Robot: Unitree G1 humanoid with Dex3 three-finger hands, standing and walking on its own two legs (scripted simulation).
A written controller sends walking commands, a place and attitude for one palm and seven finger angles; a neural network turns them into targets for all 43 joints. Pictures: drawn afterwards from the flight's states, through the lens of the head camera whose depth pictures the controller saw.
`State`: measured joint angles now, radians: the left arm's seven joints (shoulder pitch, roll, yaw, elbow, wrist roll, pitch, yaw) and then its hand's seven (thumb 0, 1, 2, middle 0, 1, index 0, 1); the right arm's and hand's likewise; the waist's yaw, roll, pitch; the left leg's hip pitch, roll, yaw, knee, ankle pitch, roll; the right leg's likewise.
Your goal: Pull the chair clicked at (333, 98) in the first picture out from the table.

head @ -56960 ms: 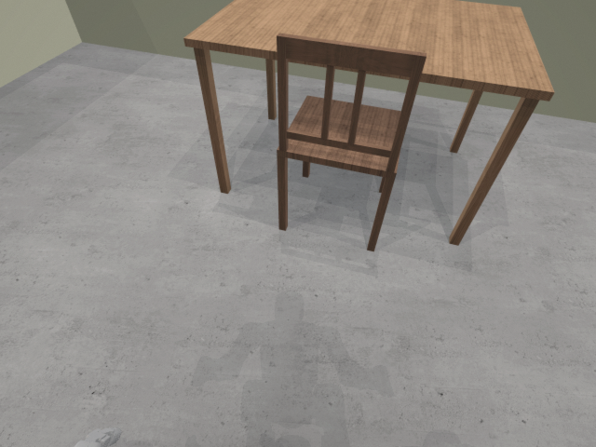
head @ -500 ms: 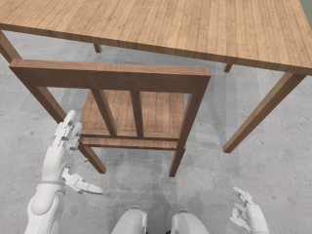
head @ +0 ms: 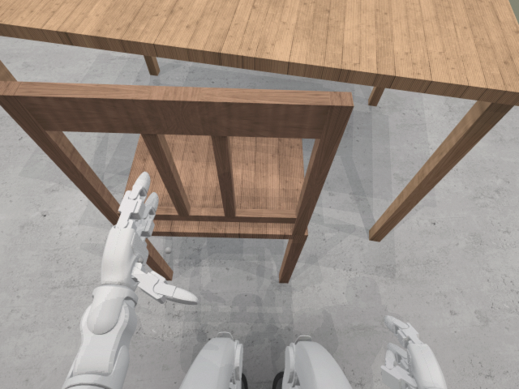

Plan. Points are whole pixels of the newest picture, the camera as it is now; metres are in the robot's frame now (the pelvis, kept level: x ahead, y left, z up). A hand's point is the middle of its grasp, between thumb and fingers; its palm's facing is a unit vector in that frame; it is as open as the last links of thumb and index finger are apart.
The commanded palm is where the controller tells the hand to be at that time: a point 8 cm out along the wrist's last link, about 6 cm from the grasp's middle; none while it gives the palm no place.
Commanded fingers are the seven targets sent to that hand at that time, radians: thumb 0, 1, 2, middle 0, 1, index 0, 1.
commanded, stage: aim the fingers beside a spindle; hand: left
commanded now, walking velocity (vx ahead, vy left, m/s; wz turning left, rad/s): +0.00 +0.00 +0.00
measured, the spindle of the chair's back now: (170, 177) +0.44 +0.17 +0.00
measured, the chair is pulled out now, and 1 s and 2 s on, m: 0.10 0.10 0.10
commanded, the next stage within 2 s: none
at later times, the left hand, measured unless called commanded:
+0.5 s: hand (153, 249) +0.30 +0.16 +0.03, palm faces +0.04 -1.00 -0.05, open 16.9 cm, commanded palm +0.28 +0.21 +0.02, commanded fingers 0.00 -0.50 0.30 -0.06 -0.08 -0.06 -0.08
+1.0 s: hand (163, 268) +0.28 +0.15 +0.01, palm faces -0.02 -1.00 +0.02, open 16.9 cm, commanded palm +0.28 +0.22 +0.04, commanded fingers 0.00 -0.50 0.30 -0.06 -0.08 -0.06 -0.08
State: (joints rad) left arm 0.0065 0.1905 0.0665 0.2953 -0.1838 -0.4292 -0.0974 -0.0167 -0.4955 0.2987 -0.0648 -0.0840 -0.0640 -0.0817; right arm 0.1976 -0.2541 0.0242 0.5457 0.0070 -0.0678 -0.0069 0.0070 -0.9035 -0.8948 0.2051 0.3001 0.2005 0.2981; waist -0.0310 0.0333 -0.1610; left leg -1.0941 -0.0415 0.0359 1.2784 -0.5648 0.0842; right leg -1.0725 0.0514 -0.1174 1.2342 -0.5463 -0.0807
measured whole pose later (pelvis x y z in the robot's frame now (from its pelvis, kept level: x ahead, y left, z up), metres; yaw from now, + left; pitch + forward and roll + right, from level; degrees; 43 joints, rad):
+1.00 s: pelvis +0.00 +0.01 +0.01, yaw +0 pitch +21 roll -3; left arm 0.14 0.19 0.03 0.21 -0.20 -0.41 -0.10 -0.02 -0.49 0.30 -0.06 -0.08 -0.06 -0.08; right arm 0.21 -0.25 0.02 0.52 0.02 -0.04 -0.01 0.01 -0.90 -0.89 0.21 0.30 0.20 0.30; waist -0.03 0.03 -0.17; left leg -1.06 -0.04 0.04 1.26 -0.56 0.09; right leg -1.04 0.06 -0.11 1.20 -0.54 -0.07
